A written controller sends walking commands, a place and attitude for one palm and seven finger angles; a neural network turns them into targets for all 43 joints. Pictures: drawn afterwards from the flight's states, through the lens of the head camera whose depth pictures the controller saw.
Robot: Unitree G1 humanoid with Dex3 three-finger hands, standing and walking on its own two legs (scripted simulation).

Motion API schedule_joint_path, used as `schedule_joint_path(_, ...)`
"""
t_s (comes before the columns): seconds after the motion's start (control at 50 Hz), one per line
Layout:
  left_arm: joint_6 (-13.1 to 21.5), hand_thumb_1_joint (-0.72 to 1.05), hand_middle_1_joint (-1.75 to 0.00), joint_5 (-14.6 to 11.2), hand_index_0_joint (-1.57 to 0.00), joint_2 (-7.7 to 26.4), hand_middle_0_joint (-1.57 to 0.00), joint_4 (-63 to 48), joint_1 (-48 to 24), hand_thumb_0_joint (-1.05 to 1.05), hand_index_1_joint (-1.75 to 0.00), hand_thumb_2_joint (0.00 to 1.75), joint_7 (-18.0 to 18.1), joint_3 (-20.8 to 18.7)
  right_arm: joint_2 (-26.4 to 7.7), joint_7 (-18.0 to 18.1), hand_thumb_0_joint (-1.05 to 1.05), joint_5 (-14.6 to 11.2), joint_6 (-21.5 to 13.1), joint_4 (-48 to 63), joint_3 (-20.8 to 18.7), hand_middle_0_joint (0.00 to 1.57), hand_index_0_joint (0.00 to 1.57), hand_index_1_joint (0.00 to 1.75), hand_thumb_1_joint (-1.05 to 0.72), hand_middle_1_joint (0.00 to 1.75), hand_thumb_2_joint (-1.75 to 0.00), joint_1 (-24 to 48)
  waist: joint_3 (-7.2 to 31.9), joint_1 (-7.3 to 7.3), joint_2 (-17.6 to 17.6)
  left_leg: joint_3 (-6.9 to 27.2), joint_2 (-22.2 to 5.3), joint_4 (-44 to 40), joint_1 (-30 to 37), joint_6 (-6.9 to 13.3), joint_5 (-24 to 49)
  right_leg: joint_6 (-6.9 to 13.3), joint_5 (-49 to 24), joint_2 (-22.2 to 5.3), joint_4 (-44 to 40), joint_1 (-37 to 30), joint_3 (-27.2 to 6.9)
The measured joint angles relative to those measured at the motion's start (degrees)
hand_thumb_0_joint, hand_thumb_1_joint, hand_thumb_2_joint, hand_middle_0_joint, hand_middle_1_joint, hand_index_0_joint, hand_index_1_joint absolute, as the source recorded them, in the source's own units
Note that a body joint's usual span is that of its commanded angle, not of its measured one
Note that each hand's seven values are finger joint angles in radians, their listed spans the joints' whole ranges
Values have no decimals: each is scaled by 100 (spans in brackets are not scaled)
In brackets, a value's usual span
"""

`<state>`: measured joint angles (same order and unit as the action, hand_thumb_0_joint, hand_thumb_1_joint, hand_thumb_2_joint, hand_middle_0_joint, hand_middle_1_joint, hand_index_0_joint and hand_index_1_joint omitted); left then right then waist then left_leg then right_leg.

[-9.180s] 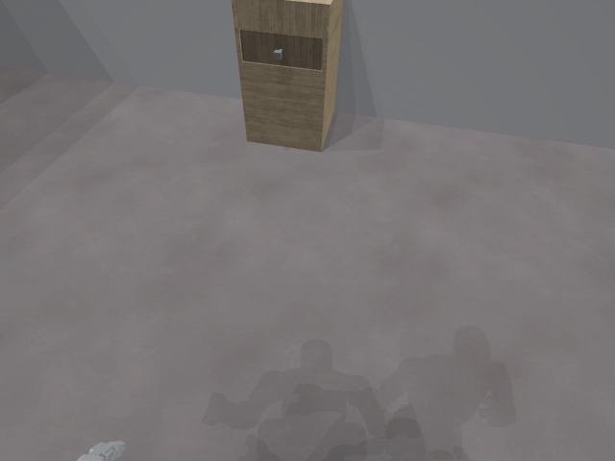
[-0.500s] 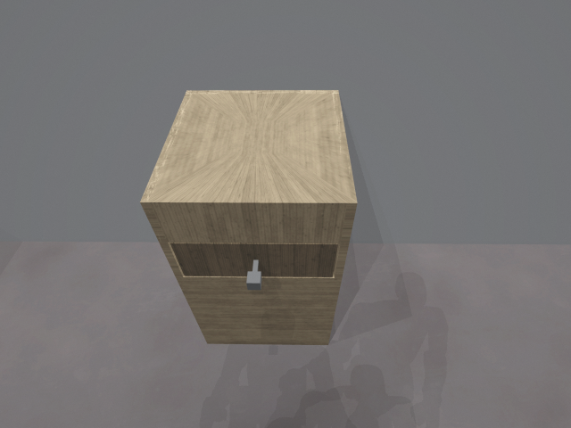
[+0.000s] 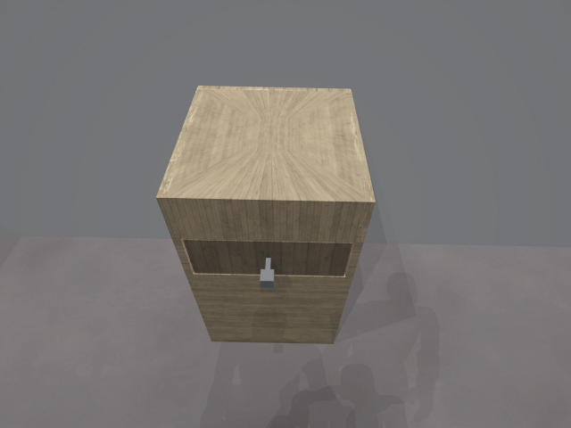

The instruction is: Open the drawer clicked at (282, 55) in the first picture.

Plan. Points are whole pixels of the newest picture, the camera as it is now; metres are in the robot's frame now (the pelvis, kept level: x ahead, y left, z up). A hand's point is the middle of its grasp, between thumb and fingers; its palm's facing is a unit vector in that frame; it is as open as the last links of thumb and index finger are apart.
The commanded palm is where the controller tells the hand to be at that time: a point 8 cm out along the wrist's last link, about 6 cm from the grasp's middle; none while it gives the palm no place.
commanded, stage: look again from close up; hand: left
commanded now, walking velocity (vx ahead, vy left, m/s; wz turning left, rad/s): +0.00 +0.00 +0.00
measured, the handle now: (267, 272) +0.49 +0.07 -0.23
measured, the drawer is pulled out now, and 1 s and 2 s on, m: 0.00 0.00 0.00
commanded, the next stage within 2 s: shuffle to correct the standing spot in 0.26 s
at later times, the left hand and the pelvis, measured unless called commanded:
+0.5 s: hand out of the picture +0.00 +0.19 -0.17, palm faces +0.00 -0.98 -0.19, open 7.3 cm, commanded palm none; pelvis +0.01 +0.03 +0.01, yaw -1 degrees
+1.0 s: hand out of the picture -0.02 +0.09 -0.19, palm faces +0.10 -0.99 -0.13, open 7.3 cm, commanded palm none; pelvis +0.00 -0.06 -0.01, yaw +3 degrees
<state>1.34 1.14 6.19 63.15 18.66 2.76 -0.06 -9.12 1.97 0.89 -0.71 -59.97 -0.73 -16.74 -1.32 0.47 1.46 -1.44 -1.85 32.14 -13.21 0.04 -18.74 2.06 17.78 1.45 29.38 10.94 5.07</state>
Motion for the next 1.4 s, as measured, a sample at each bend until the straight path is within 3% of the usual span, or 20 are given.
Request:
schedule_joint_path(0.08,-49,91,-30,-15,-21,144,-20,-79,-79,1,-30,90,-17,-17,6,9,2,25,8,-29,88,20,20,30,-94,30,-90,-92,103,-83,-71,-104,112,-55,97,114,64,-91,-13,-112,-16,-61,-99)
schedule_joint_path(0.24,-98,91,-30,-11,-20,298,-20,-160,-156,0,-30,90,-71,0,36,-43,2,21,14,-41,185,20,20,30,-93,30,-90,-195,98,-40,-99,-234,295,-394,184,254,245,-217,-112,-287,-118,-17,-224)
schedule_joint_path(0.5,-160,91,-30,-28,-20,190,-20,-5,-97,0,-30,90,-97,21,160,1,1,5,-34,-272,207,20,20,30,-91,30,-90,-212,-41,-23,-152,-283,352,-602,273,264,296,-243,-69,-337,-132,-2,-278)
schedule_joint_path(0.64,-288,91,-30,18,-20,180,-20,-73,-125,0,-30,90,-151,-60,213,109,1,39,20,-227,88,20,20,30,-90,30,-90,-114,-81,25,-292,-277,274,-401,145,132,196,-98,166,-275,296,236,-271)
schedule_joint_path(0.74,-246,92,-30,52,-20,137,-20,-158,-145,1,-30,90,-153,-103,102,103,1,50,100,-242,-11,20,20,30,-90,30,-90,-103,-59,54,-105,-38,60,-186,-36,-70,124,124,162,-65,222,222,-28)
schedule_joint_path(0.84,-205,92,-30,63,-20,149,-20,-293,-47,1,-30,90,-141,-112,57,105,1,34,232,-216,-59,20,20,30,-91,30,-90,-56,-32,47,-100,28,-118,649,-406,81,-511,364,199,114,170,195,272)
schedule_joint_path(0.94,-275,91,-30,109,-20,126,-20,-398,-13,0,-30,90,-124,-139,95,138,1,6,303,-180,-88,20,20,30,-91,30,-90,166,-105,-98,-233,-197,-147,1581,-683,83,-1054,550,119,313,24,144,465)
schedule_joint_path(0.98,-309,91,-30,115,-20,133,-20,-428,25,0,-30,90,-125,-148,127,147,1,-4,285,-124,-81,20,20,30,-91,30,-90,274,-115,-147,-309,-328,-124,1363,-615,74,-947,594,84,392,-5,164,491)
schedule_joint_path(1.04,-368,91,-30,80,-20,189,-20,-431,110,0,-30,90,-150,-165,195,167,1,-5,181,-39,-55,20,20,30,-91,30,-90,389,-118,-151,-451,-485,-76,411,-247,117,-129,621,161,469,199,253,493)
schedule_joint_path(1.1,-485,91,-30,73,-20,239,-20,-395,131,0,-30,90,-170,-204,252,189,0,38,120,77,-15,20,20,30,-91,30,-90,407,-99,-112,-603,-608,-82,328,-143,153,-151,136,842,377,1601,809,179)
schedule_joint_path(1.16,-588,91,-30,104,-20,289,-20,-468,-3,1,-30,90,-236,-277,198,210,0,63,97,131,5,20,20,30,-91,30,-90,314,-96,-42,-443,-497,-228,89,-81,77,-14,-79,881,254,3058,1415,-180)
schedule_joint_path(1.22,-599,91,-30,86,-20,394,-20,-645,-178,1,-30,90,-293,-362,138,162,0,89,145,94,9,20,20,30,-91,30,-90,261,-117,-80,-320,-389,-361,-180,-88,-49,233,-226,441,-45,3549,1709,-506)
schedule_joint_path(1.3,-600,91,-30,60,-20,508,-20,-772,-353,0,-30,90,-328,-418,41,68,1,134,226,117,-77,20,21,30,-91,30,-90,275,-173,-72,-162,-295,-554,-323,-201,-237,420,-378,298,-425,2775,1531,-600)
schedule_joint_path(1.36,-473,91,-30,33,-20,534,-20,-783,-413,0,-30,90,-320,-397,-93,-12,1,165,277,212,-169,20,21,30,-90,30,-90,294,-242,0,15,-221,-723,-111,-396,-383,381,-403,406,-520,1404,1032,-421)
schedule_joint_path(1.4,-266,91,-30,40,-20,581,-20,-764,-370,0,-30,90,-285,-358,-156,-59,1,133,293,260,-208,20,21,30,-90,30,-90,232,-212,-1,-35,-187,-680,386,-653,-373,-7,-410,162,-587,470,673,-412)
